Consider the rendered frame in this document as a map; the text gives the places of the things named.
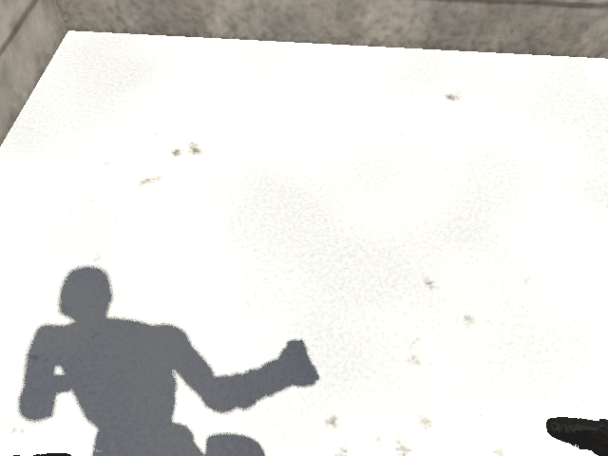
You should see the robot right hand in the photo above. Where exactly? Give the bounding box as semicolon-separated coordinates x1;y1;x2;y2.
546;417;608;456

